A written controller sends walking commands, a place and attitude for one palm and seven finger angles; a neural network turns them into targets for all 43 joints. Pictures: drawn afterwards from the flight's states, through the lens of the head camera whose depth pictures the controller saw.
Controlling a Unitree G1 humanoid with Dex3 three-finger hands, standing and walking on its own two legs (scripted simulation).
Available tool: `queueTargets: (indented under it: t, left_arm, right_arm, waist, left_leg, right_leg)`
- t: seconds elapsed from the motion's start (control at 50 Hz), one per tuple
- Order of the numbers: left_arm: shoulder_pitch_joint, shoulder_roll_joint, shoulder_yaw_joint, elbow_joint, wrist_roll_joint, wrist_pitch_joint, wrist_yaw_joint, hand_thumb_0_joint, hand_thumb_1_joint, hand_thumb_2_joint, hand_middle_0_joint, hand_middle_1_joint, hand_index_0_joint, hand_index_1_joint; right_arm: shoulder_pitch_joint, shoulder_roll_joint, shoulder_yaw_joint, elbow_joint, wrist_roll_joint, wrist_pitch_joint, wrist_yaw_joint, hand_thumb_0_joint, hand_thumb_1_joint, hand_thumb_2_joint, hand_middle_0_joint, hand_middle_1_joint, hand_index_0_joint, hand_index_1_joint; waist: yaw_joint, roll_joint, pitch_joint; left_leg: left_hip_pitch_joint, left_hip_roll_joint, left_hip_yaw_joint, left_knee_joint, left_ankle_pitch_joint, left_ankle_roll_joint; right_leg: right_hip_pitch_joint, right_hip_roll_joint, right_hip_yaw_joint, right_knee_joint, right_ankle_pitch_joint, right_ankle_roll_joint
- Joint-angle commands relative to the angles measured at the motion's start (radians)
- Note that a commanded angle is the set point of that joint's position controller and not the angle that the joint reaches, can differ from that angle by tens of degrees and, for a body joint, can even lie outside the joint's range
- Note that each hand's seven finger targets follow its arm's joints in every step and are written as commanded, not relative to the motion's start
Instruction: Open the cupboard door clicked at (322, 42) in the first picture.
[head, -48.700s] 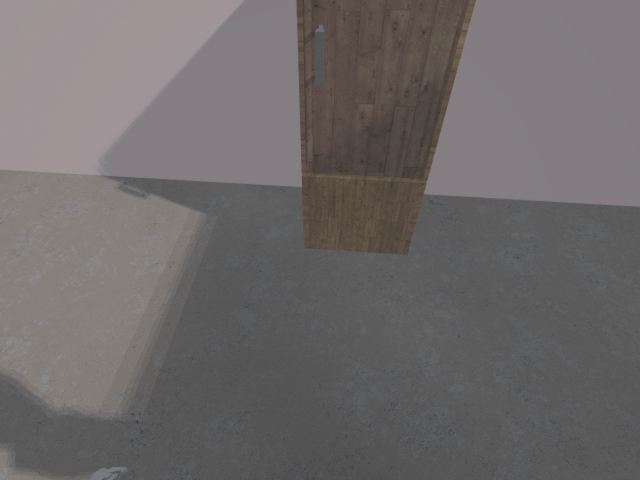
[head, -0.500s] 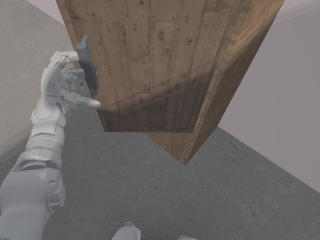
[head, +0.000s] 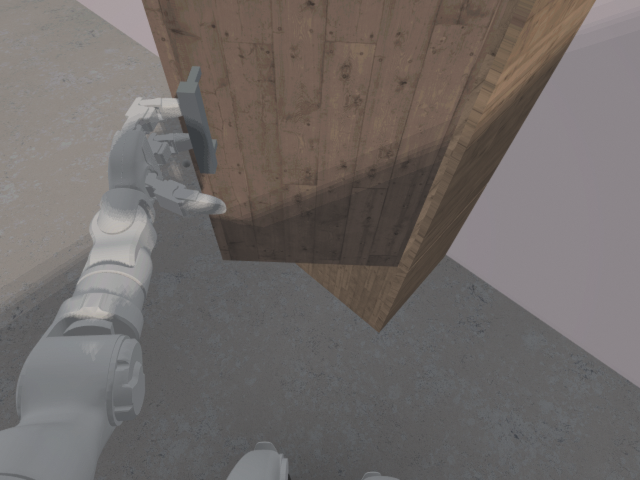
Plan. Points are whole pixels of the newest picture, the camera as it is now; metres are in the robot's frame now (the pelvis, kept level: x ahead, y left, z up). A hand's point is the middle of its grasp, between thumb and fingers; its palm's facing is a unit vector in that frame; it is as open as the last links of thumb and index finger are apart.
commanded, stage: slide the fingers in behind the handle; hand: left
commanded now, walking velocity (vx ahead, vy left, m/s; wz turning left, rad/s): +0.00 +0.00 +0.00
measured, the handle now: (202, 122) +0.55 +0.17 +0.11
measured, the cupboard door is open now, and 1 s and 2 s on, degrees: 41 41 41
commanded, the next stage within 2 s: move the hooked fingers beside the handle in 0.02 s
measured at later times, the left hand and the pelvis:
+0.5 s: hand (184, 162) +0.48 +0.17 +0.11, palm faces +0.04 -1.00 -0.01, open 14.2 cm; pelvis +0.00 +0.00 +0.00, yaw +0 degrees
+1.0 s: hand (174, 164) +0.47 +0.19 +0.11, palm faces +0.02 -1.00 +0.01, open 14.0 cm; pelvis +0.01 -0.01 +0.00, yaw -3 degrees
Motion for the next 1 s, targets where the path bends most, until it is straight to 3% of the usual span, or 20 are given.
queueTargets:
  t: [0.0, 0.02, 0.1, 0.12, 0.18, 0.2, 0.28, 0.32, 0.36, 0.44, 0.5, 0.54, 0.66, 0.8, 0.84, 0.86, 0.9, 0.92, 0.94, 0.98]
  left_arm:
    - [-0.544, 0.005, -0.084, -0.222, 0.029, -0.068, -0.051, 0.000, -0.500, 0.300, -0.300, -1.200, -0.300, -1.200]
    - [-0.556, 0.003, -0.094, -0.217, 0.032, -0.066, -0.048, 0.000, -0.500, 0.300, -0.300, -1.200, -0.300, -1.200]
    - [-0.554, -0.024, -0.109, -0.265, 0.035, -0.077, -0.041, 0.000, -0.500, 0.300, -0.300, -1.200, -0.300, -1.200]
    - [-0.552, -0.061, -0.143, -0.262, 0.036, -0.074, -0.042, 0.000, -0.500, 0.300, -0.300, -1.200, -0.300, -1.200]
    - [-0.550, 0.024, -0.074, -0.235, 0.037, -0.069, -0.033, 0.000, -0.500, 0.300, -0.300, -1.200, -0.300, -1.200]
    - [-0.561, 0.005, -0.091, -0.237, 0.040, -0.070, -0.036, 0.000, -0.500, 0.300, -0.300, -1.200, -0.300, -1.200]
    - [-0.571, 0.037, -0.068, -0.201, 0.039, -0.066, -0.043, 0.000, -0.500, 0.300, -0.300, -1.200, -0.300, -1.200]
    - [-0.555, 0.082, -0.029, -0.185, 0.039, -0.065, -0.050, 0.000, -0.500, 0.300, -0.300, -1.200, -0.300, -1.200]
    - [-0.540, 0.060, -0.045, -0.200, 0.035, -0.066, -0.061, 0.000, -0.500, 0.300, -0.300, -1.200, -0.300, -1.200]
    - [-0.499, 0.098, -0.005, -0.229, 0.023, -0.074, -0.073, 0.000, -0.500, 0.300, -0.300, -1.200, -0.300, -1.200]
    - [-0.453, 0.145, 0.031, -0.205, 0.023, -0.070, -0.078, 0.000, -0.500, 0.300, -0.300, -1.200, -0.300, -1.200]
    - [-0.476, 0.135, 0.022, -0.215, 0.020, -0.069, -0.081, 0.000, -0.500, 0.300, -0.300, -1.200, -0.300, -1.200]
    - [-0.424, 0.247, 0.107, -0.199, 0.014, -0.061, -0.102, 0.000, -0.500, 0.300, -0.300, -1.200, -0.300, -1.200]
    - [-0.379, 0.298, 0.153, -0.208, 0.000, -0.058, -0.135, 0.000, -0.500, 0.300, -0.300, -1.200, -0.300, -1.200]
    - [-0.346, 0.342, 0.191, -0.228, -0.003, -0.058, -0.139, 0.000, -0.500, 0.300, -0.300, -1.200, -0.300, -1.200]
    - [-0.344, 0.328, 0.175, -0.222, -0.006, -0.056, -0.145, 0.000, -0.500, 0.300, -0.300, -1.200, -0.300, -1.200]
    - [-0.334, 0.374, 0.213, -0.210, -0.009, -0.054, -0.152, 0.000, -0.500, 0.300, -0.300, -1.200, -0.300, -1.200]
    - [-0.331, 0.411, 0.236, -0.209, -0.009, -0.053, -0.155, 0.000, -0.500, 0.300, -0.300, -1.200, -0.300, -1.200]
    - [-0.336, 0.391, 0.217, -0.228, -0.013, -0.054, -0.165, 0.000, -0.500, 0.300, -0.300, -1.200, -0.300, -1.200]
    - [-0.336, 0.432, 0.248, -0.237, -0.016, -0.063, -0.177, 0.000, -0.500, 0.300, -0.300, -1.200, -0.300, -1.200]
  right_arm:
    - [0.101, -0.172, -0.058, -0.065, 0.004, -0.025, -0.015, 0.000, -0.900, -0.900, 0.200, 0.300, 0.200, 0.300]
    - [0.101, -0.173, -0.056, -0.065, 0.003, -0.024, -0.015, 0.000, -0.900, -0.900, 0.200, 0.300, 0.200, 0.300]
    - [0.100, -0.170, -0.062, -0.069, 0.002, -0.031, -0.012, 0.000, -0.900, -0.900, 0.200, 0.300, 0.200, 0.300]
    - [0.098, -0.167, -0.060, -0.069, 0.002, -0.031, -0.010, 0.000, -0.900, -0.900, 0.200, 0.300, 0.200, 0.300]
    - [0.108, -0.180, -0.059, -0.062, 0.001, -0.030, -0.014, 0.000, -0.900, -0.900, 0.200, 0.300, 0.200, 0.300]
    - [0.101, -0.174, -0.058, -0.066, 0.002, -0.030, -0.014, 0.000, -0.900, -0.900, 0.200, 0.300, 0.200, 0.300]
    - [0.105, -0.177, -0.052, -0.063, 0.001, -0.029, -0.019, 0.000, -0.900, -0.900, 0.200, 0.300, 0.200, 0.300]
    - [0.106, -0.179, -0.054, -0.061, 0.002, -0.025, -0.022, 0.000, -0.900, -0.900, 0.200, 0.300, 0.200, 0.300]
    - [0.101, -0.174, -0.051, -0.074, 0.003, -0.024, -0.020, 0.000, -0.900, -0.900, 0.200, 0.300, 0.200, 0.300]
    - [0.100, -0.175, -0.053, -0.083, 0.003, -0.018, -0.019, 0.000, -0.900, -0.900, 0.200, 0.300, 0.200, 0.300]
    - [0.099, -0.178, -0.050, -0.088, 0.007, -0.007, -0.024, 0.000, -0.900, -0.900, 0.200, 0.300, 0.200, 0.300]
    - [0.096, -0.175, -0.049, -0.093, 0.007, -0.002, -0.024, 0.000, -0.900, -0.900, 0.200, 0.300, 0.200, 0.300]
    - [0.097, -0.182, -0.045, -0.102, 0.012, 0.013, -0.036, 0.000, -0.900, -0.900, 0.200, 0.300, 0.200, 0.300]
    - [0.094, -0.179, -0.041, -0.121, 0.015, 0.026, -0.043, 0.000, -0.900, -0.900, 0.200, 0.300, 0.200, 0.300]
    - [0.095, -0.182, -0.043, -0.130, 0.016, 0.032, -0.045, 0.000, -0.900, -0.900, 0.200, 0.300, 0.200, 0.300]
    - [0.089, -0.178, -0.038, -0.132, 0.018, 0.035, -0.045, 0.000, -0.900, -0.900, 0.200, 0.300, 0.200, 0.300]
    - [0.091, -0.183, -0.039, -0.132, 0.019, 0.039, -0.049, 0.000, -0.900, -0.900, 0.200, 0.300, 0.200, 0.300]
    - [0.091, -0.185, -0.038, -0.134, 0.020, 0.042, -0.052, 0.000, -0.900, -0.900, 0.200, 0.300, 0.200, 0.300]
    - [0.085, -0.181, -0.036, -0.139, 0.022, 0.042, -0.053, 0.000, -0.900, -0.900, 0.200, 0.300, 0.200, 0.300]
    - [0.088, -0.184, -0.037, -0.139, 0.021, 0.045, -0.059, 0.000, -0.900, -0.900, 0.200, 0.300, 0.200, 0.300]
  waist:
    - [-0.101, 0.066, -0.340]
    - [-0.106, 0.067, -0.323]
    - [-0.096, 0.098, -0.392]
    - [-0.102, 0.101, -0.378]
    - [-0.098, 0.059, -0.360]
    - [-0.098, 0.071, -0.370]
    - [-0.103, 0.069, -0.338]
    - [-0.094, 0.065, -0.355]
    - [-0.089, 0.076, -0.359]
    - [-0.069, 0.074, -0.401]
    - [-0.063, 0.056, -0.372]
    - [-0.069, 0.062, -0.348]
    - [-0.056, 0.037, -0.348]
    - [-0.038, 0.055, -0.371]
    - [-0.025, 0.054, -0.396]
    - [-0.031, 0.046, -0.369]
    - [-0.030, 0.010, -0.363]
    - [-0.025, 0.019, -0.359]
    - [-0.032, 0.023, -0.361]
    - [-0.027, 0.034, -0.376]
  left_leg:
    - [0.597, 0.045, -0.126, -0.105, 0.179, -0.024]
    - [0.584, 0.043, -0.126, -0.109, 0.165, -0.024]
    - [0.648, 0.048, -0.141, -0.105, 0.214, -0.030]
    - [0.651, 0.050, -0.146, -0.106, 0.210, -0.032]
    - [0.606, 0.043, -0.136, -0.106, 0.193, -0.026]
    - [0.609, 0.042, -0.132, -0.107, 0.189, -0.026]
    - [0.578, 0.039, -0.126, -0.109, 0.159, -0.022]
    - [0.575, 0.041, -0.119, -0.104, 0.176, -0.022]
    - [0.580, 0.041, -0.117, -0.106, 0.182, -0.023]
    - [0.590, 0.039, -0.106, -0.099, 0.226, -0.022]
    - [0.557, 0.039, -0.097, -0.099, 0.233, -0.019]
    - [0.547, 0.037, -0.092, -0.102, 0.212, -0.017]
    - [0.486, 0.033, -0.063, -0.100, 0.212, -0.008]
    - [0.481, 0.029, -0.047, -0.090, 0.265, -0.004]
    - [0.479, 0.029, -0.040, -0.089, 0.282, -0.003]
    - [0.462, 0.027, -0.035, -0.089, 0.278, -0.001]
    - [0.427, 0.026, -0.026, -0.086, 0.270, 0.004]
    - [0.412, 0.025, -0.023, -0.089, 0.261, 0.005]
    - [0.416, 0.023, -0.019, -0.090, 0.266, 0.006]
    - [0.413, 0.024, -0.017, -0.082, 0.275, 0.007]
  right_leg:
    - [-0.235, 0.017, 0.023, -0.133, 0.199, -0.004]
    - [-0.238, 0.016, 0.023, -0.135, 0.192, -0.004]
    - [-0.239, 0.015, 0.021, -0.120, 0.211, -0.007]
    - [-0.252, 0.016, 0.018, -0.119, 0.205, -0.007]
    - [-0.225, 0.016, 0.022, -0.126, 0.204, -0.007]
    - [-0.231, 0.015, 0.024, -0.128, 0.201, -0.005]
    - [-0.230, 0.013, 0.027, -0.133, 0.189, -0.005]
    - [-0.216, 0.013, 0.031, -0.135, 0.200, -0.005]
    - [-0.213, 0.014, 0.029, -0.134, 0.201, -0.005]
    - [-0.173, 0.017, 0.029, -0.133, 0.230, -0.005]
    - [-0.156, 0.018, 0.033, -0.136, 0.244, -0.004]
    - [-0.160, 0.019, 0.035, -0.142, 0.235, -0.001]
    - [-0.097, 0.015, 0.052, -0.150, 0.275, 0.005]
    - [-0.051, 0.016, 0.060, -0.142, 0.343, 0.008]
    - [-0.024, 0.016, 0.065, -0.140, 0.366, 0.010]
    - [-0.016, 0.015, 0.068, -0.145, 0.376, 0.011]
    - [0.007, 0.013, 0.076, -0.147, 0.397, 0.017]
    - [0.022, 0.011, 0.083, -0.149, 0.400, 0.018]
    - [0.029, 0.010, 0.085, -0.151, 0.415, 0.021]
    - [0.042, 0.011, 0.088, -0.145, 0.424, 0.018]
